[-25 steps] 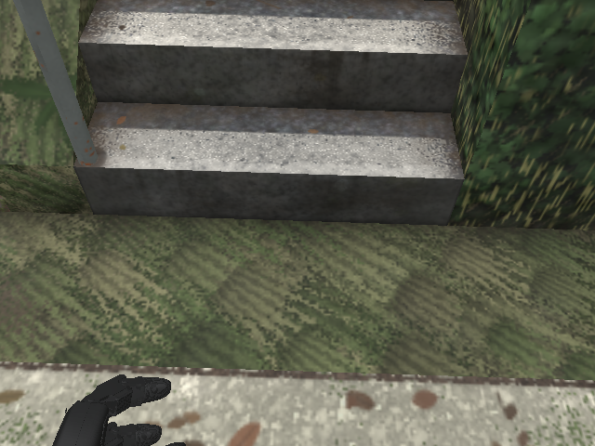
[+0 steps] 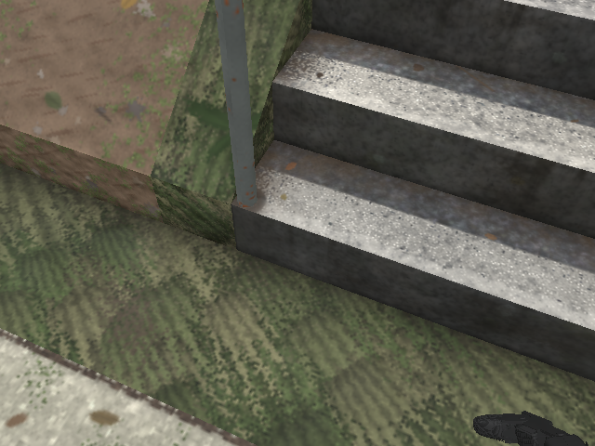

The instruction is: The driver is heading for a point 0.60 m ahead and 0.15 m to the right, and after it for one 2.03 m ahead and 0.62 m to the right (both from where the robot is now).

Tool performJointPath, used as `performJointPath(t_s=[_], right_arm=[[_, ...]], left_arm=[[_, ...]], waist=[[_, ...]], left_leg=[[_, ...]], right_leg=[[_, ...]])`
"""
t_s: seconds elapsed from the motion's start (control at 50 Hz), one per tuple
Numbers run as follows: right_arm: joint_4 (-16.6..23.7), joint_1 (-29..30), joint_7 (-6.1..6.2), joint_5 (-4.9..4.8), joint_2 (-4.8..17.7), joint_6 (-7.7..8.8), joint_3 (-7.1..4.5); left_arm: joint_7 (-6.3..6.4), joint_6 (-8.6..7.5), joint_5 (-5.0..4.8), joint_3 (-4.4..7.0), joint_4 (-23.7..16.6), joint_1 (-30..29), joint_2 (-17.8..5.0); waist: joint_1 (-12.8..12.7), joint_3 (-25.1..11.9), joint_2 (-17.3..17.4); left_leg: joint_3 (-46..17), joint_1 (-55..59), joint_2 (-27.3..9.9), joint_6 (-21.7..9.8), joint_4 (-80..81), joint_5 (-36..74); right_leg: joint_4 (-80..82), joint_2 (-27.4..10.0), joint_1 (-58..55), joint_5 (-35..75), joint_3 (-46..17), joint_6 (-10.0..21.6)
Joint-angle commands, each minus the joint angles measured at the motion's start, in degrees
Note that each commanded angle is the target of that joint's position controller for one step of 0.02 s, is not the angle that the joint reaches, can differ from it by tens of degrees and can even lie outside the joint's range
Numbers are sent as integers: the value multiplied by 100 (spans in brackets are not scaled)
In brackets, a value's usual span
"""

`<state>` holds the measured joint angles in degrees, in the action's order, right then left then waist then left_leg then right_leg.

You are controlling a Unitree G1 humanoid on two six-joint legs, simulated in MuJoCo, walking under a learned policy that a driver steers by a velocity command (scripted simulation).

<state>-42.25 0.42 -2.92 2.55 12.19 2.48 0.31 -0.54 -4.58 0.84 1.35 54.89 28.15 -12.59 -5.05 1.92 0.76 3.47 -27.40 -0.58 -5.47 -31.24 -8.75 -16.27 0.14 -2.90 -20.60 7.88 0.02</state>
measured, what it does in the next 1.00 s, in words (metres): walks ahead, turning right: left foot, then right foot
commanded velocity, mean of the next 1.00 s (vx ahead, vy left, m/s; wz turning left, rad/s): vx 0.50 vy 0.00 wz -0.40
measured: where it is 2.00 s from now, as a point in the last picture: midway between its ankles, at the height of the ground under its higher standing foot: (452, 295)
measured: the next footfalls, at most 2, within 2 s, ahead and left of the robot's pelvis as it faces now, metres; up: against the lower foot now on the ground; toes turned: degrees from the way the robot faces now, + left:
left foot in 0.02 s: +0.15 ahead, +0.09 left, +0.00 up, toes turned +3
right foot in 0.56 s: +0.42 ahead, -0.11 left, +0.00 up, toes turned -19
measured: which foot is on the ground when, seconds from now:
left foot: up 0.00-0.00, down 0.02-0.58, up 0.60-1.00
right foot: down 0.00-0.04, up 0.06-0.54, down 0.56-1.00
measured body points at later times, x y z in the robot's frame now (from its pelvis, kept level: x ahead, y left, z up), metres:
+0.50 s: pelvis +0.25 +0.00 +0.00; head +0.28 +0.00 +0.45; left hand +0.46 +0.20 -0.12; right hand +0.17 -0.24 -0.14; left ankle +0.11 +0.09 -0.73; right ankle +0.38 -0.12 -0.71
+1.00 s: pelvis +0.50 -0.07 +0.00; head +0.53 -0.09 +0.45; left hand +0.64 +0.18 -0.12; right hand +0.57 -0.36 -0.10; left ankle +0.66 +0.00 -0.71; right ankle +0.38 -0.09 -0.73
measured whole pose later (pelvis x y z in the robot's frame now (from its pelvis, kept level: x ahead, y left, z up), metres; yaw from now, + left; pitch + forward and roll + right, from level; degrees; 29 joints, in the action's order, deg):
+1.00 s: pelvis +0.50 -0.07 +0.00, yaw -29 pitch +2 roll +0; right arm -44.3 -2.6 0.6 2.6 13.2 4.1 0.8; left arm 0.1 -3.7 1.1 5.1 51.6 20.3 -15.2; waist -4.5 2.1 1.2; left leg -1.5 -30.0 -1.4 1.4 -35.1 -5.9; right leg -23.0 8.1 5.2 -18.8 -9.1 5.6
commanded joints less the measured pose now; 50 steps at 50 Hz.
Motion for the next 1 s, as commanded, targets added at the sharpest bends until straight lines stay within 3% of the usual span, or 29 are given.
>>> performJointPath(t_s=[0.02, 0.04, 0.06, 0.08, 0.1, 0.12, 0.14, 0.16, 0.22, 0.32, 0.44, 0.5, 0.54, 0.56, 0.58, 0.6, 0.62, 0.64, 0.66, 0.68, 0.7, 0.72, 0.76, 0.82, 0.88, 0.9, 0.92, 0.96, 1.0], right_arm=[[-342, -1815, 158, 125, 917, 188, -334], [-432, -2646, 249, 232, 1489, 200, -487], [-479, -2692, 277, -17, 1602, 111, -557], [-451, -2236, 276, -131, 1341, 100, -502], [-419, -1831, 255, -146, 982, 148, -412], [-412, -1568, 240, -141, 729, 198, -349], [-459, -1464, 253, -158, 578, 248, -304], [-500, -1447, 263, -144, 517, 300, -287], [-691, -1705, 277, -180, 622, 440, -325], [-948, -2054, 323, -180, 625, 471, -332], [-1296, -2568, 443, -170, 775, 461, -357], [-1341, -2508, 498, -101, 940, 334, -361], [-1324, -2432, 523, -97, 1104, 244, -398], [-1288, -2365, 517, -119, 1054, 183, -375], [-1007, -2268, 458, -174, 912, 239, -324], [-604, -2132, 359, -212, 646, 336, -305], [-589, -1590, 313, -153, 932, 406, -336], [-486, -1452, 273, -227, 862, 484, -314], [-539, -1515, 281, -210, 809, 497, -305], [-525, -1477, 308, -93, 763, 414, -291], [-573, -1598, 305, 100, 735, 336, -270], [-561, -1717, 277, 136, 621, 252, -250], [-468, -1609, 244, 124, 480, 163, -205], [-113, -697, 267, 67, 470, 106, -163], [80, -131, 292, 17, 521, 117, -113], [41, -274, 319, -38, 428, 105, -79], [158, -38, 326, -14, 475, 146, -58], [210, -58, 382, -19, 575, 231, -71], [-19, -983, 459, 32, 818, 318, -163]], left_arm=[[48, 14, -51, 153, -198, 22, -900], [-3, -15, -175, 16, -549, 87, -415], [22, 11, -111, 109, -526, 188, -623], [44, 54, -41, 202, -553, -237, -867], [7, 38, -75, 165, -571, -448, -693], [-8, 74, -86, 159, -499, -454, -569], [-32, 155, 6, 168, -435, -380, -525], [-75, 236, 69, 158, -340, -257, -424], [-155, 339, 72, 215, -422, -548, -384], [-219, 332, 26, 198, -769, -1595, -329], [-295, 279, 92, 95, -1195, -2690, -289], [-267, 263, 111, 127, -1165, -2467, -358], [-205, 217, 138, 219, -940, -1663, -540], [-176, 161, 158, 314, -692, -853, -702], [-73, 170, 235, 505, -590, -263, -1295], [-23, 224, 141, 651, -688, -522, -1812], [-16, 259, 43, 628, -636, -493, -1671], [6, 274, -31, 578, -622, -843, -1441], [9, 264, -38, 502, -637, -1094, -1156], [35, 214, -55, 451, -663, -1291, -1017], [27, 175, -43, 389, -668, -1310, -798], [22, 132, -50, 399, -660, -1301, -898], [-12, 21, -30, 454, -642, -1247, -1108], [-25, -18, -95, 495, -549, -968, -1156], [9, -14, -96, 529, -528, -789, -1162], [34, -2, -27, 525, -524, -771, -1078], [57, 2, 16, 531, -561, -782, -1039], [85, 20, 70, 548, -668, -903, -1047], [113, -10, 26, 503, -831, -1330, -997]], waist=[[1127, -949, -283], [1323, -1790, 773], [1214, -1969, 1129], [1045, -1089, 506], [856, -533, 350], [656, -234, 263], [491, -59, 364], [408, -43, 417], [308, 49, 325], [443, 315, 259], [739, 489, 203], [560, 209, 395], [214, -327, 533], [-190, -802, 343], [-423, -1316, -336], [-63, -1664, -1673], [-187, -1462, -467], [28, -700, -203], [312, -229, 201], [491, -40, 226], [568, -67, 281], [667, -243, 97], [726, -318, -114], [445, -38, -380], [181, -68, -534], [200, -330, -750], [148, -371, -492], [210, -524, -591], [756, -810, -547]], left_leg=[[-202, 2763, -26, -416, 504, -199], [-2460, 4529, -1762, -927, 734, -953], [-4121, 4612, -2469, -1287, 1468, -770], [-3223, 3944, -2175, -1106, 1499, -586], [-2475, 3136, -1907, -930, 1706, -212], [-1914, 2549, -1633, -666, 1957, 12], [-1515, 2140, -1427, -482, 2129, 233], [-1233, 1946, -1319, -417, 2248, 477], [-655, 1989, -1237, -375, 2430, 1196], [67, 2213, -1097, -325, 2538, 1407], [561, 3096, -1336, -229, 2239, 2491], [864, 3465, -1379, -60, 1283, 4876], [968, 3464, -1401, -56, -212, 5785], [1029, 3006, -1282, 21, -1442, 4919], [1071, 1250, -942, 219, -3272, 2728], [522, -989, 412, 451, -5307, -2061], [-647, -1444, -15, 332, -5181, -1579], [-623, -1501, -287, 340, -4727, -1038], [-568, -1158, -484, 373, -4119, -812], [-573, -824, -531, 467, -3825, -832], [-611, -497, -558, 584, -3520, -809], [-536, -343, -481, 673, -3361, -840], [-406, -235, -418, 802, -2767, -648], [-267, -454, -343, 989, -1670, -41], [-323, -413, -204, 1008, -684, 638], [-258, -153, -108, 979, -877, 588], [-252, -33, -43, 916, -786, 649], [-369, 145, -12, 710, -733, 472], [-426, 1125, 170, 409, -124, -23]], right_leg=[[-2193, -1062, 1007, 4161, -313, 640], [-4204, -491, 2844, 1689, 34, 381], [-5393, 116, 3896, -952, -439, 372], [-5571, -219, 4270, -567, -932, 448], [-5316, -393, 4124, -127, -1000, 465], [-4965, -525, 3826, 122, -1003, 448], [-4761, -585, 3571, 250, -1017, 392], [-4762, -562, 3375, 404, -990, 343], [-4706, -546, 3686, 936, -989, 284], [-3733, -561, 4211, 1904, -841, 228], [-2194, -380, 4057, 1944, -238, 488], [-1915, 94, 3391, 1172, 143, 809], [-1699, 481, 2466, 692, 219, 1093], [-1114, 542, 1385, 854, -5, 1301], [-1013, -502, -282, 156, -1513, 1771], [-338, -1971, -1424, 917, -4681, 2684], [-5, -1862, -1263, 834, -4433, 2467], [141, -1765, -478, 1208, -3741, 2263], [265, -1511, 268, 2032, -3235, 1974], [295, -1268, 745, 2925, -2816, 1829], [286, -1045, 1043, 3478, -2467, 1694], [262, -958, 1100, 3720, -2327, 1729], [278, -797, 1325, 3681, -2180, 1680], [357, -511, 1454, 2847, -2175, 1418], [236, -416, 1249, 2720, -2253, 1162], [43, -486, 1194, 2817, -2253, 1139], [-75, -497, 1203, 3097, -2300, 1077], [-496, -696, 963, 3875, -2604, 1017], [-1403, -540, 1008, 5100, -2672, 824]])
